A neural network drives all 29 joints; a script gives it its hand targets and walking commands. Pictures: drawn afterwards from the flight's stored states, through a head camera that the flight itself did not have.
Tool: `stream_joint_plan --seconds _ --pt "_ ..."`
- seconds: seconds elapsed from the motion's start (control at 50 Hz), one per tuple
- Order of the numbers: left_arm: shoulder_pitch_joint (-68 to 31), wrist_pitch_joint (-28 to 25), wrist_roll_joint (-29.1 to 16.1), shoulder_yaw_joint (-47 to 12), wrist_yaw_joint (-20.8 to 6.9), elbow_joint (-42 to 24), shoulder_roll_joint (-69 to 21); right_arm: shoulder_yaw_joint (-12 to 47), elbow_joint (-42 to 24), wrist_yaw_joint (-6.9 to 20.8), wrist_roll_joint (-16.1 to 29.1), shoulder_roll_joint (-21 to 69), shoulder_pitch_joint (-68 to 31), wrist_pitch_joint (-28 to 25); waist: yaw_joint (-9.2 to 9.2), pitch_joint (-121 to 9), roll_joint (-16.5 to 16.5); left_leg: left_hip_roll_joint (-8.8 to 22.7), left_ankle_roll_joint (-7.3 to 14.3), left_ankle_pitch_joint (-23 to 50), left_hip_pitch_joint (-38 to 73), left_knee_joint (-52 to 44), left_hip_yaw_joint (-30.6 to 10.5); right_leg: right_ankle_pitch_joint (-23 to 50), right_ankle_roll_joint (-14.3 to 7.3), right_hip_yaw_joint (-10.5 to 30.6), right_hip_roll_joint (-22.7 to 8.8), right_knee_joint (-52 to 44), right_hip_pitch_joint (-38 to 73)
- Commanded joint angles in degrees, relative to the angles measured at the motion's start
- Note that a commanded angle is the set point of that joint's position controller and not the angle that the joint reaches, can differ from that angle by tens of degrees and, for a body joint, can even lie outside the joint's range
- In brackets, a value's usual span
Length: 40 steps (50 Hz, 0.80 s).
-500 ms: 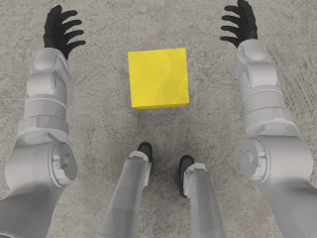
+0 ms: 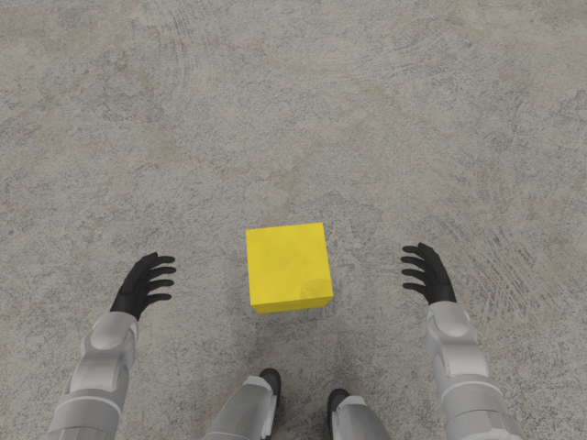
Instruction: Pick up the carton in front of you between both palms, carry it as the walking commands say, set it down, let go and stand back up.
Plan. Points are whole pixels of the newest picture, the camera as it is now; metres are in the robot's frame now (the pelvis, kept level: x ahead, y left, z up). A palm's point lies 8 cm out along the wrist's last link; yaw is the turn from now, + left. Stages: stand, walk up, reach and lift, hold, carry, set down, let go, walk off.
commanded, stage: let go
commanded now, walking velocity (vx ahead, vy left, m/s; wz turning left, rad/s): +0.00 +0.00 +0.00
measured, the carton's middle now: (288, 271) +0.44 +0.05 -0.62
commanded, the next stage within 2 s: stand in 0.82 s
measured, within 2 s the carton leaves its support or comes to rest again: neither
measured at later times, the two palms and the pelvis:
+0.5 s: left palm (156, 375) +0.19 +0.18 -0.04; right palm (559, 407) +0.20 -0.28 -0.03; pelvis +0.03 -0.05 +0.04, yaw +1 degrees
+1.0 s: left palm (99, 372) +0.18 +0.25 -0.04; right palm (555, 425) +0.18 -0.28 -0.04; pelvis +0.03 -0.02 +0.03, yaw +1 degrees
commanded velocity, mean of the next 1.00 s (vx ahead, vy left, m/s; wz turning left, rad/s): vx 0.00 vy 0.00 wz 0.00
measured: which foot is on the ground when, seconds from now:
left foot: down 0.00-1.00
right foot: down 0.00-1.00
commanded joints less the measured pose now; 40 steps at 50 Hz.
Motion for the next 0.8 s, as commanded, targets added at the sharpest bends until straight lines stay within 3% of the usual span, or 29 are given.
stream_joint_plan --seconds 0.0,0.12,0.24,0.34,0.54,0.64,0.66,0.7,0.78 --pt "8.40 -2.65 -1.33 -1.59 1.16 -8.60 4.06 0.67 -6.54 1.81 0.80 -5.86 8.53 -3.02 -1.12 -26.55 3.48 3.88 -4.08 33.49 47.24 -4.83 -4.86 7.58 -1.32 -3.66 2.35 -8.42 5.36" --pt "20.17 -3.01 -2.18 -3.84 2.04 -11.59 3.82 3.33 -9.69 3.06 2.23 -7.51 17.42 -4.16 -2.05 -16.12 0.66 2.13 -4.47 25.78 45.73 -11.66 -1.93 12.04 -1.51 -2.76 1.26 -14.50 22.53" --pt "22.19 -1.52 -2.09 -3.86 1.74 -12.61 4.68 5.62 -11.53 4.10 3.75 -7.82 22.95 -2.82 -3.91 -5.20 -4.80 0.35 -3.05 13.70 43.29 -16.42 0.83 13.52 -0.34 -1.95 -0.31 -19.13 32.21" --pt "23.08 1.03 -0.94 -3.64 1.24 -11.92 6.03 6.43 -12.86 5.19 4.79 -8.71 26.43 -0.46 -4.77 1.32 -4.34 -0.63 -2.83 10.23 47.41 -16.92 1.93 13.46 -0.23 -1.03 -1.89 -21.93 32.72" --pt "23.35 4.37 1.34 -2.76 1.89 -13.28 5.73 7.22 -15.36 6.28 6.03 -9.24 26.49 2.78 -3.92 3.99 -0.94 -0.72 -2.84 11.31 49.26 -15.57 1.98 18.23 -0.36 -0.47 -2.71 -21.50 35.96" --pt "23.78 4.86 1.34 -2.88 1.99 -13.48 5.77 6.43 -15.12 6.00 5.37 -9.61 27.04 3.49 -4.32 2.94 -1.93 -0.40 -2.81 13.02 49.78 -15.80 1.35 21.47 -0.18 -0.82 -1.97 -20.16 37.57" --pt "21.82 7.83 2.50 -2.41 3.34 -16.32 8.24 5.41 -12.22 4.71 5.85 -9.86 30.58 1.69 -5.65 -0.28 -1.57 -1.81 -2.69 11.67 46.79 -14.40 1.36 27.53 -0.35 -0.20 -2.36 -17.81 41.18" --pt "22.01 8.52 1.62 -3.32 4.23 -16.70 7.59 5.84 -11.94 3.97 5.87 -10.54 30.99 1.26 -5.12 -0.80 -3.39 -1.68 -2.67 11.94 45.18 -14.28 0.89 30.38 -0.27 -0.31 -2.46 -16.30 42.11" --pt "23.08 9.15 0.26 -4.70 4.77 -15.54 6.32 6.92 -13.13 3.80 5.95 -10.74 28.29 0.83 -4.65 0.43 -3.01 -1.26 -2.71 13.59 45.95 -14.07 0.41 26.39 -0.42 -1.58 -1.53 -16.28 38.84"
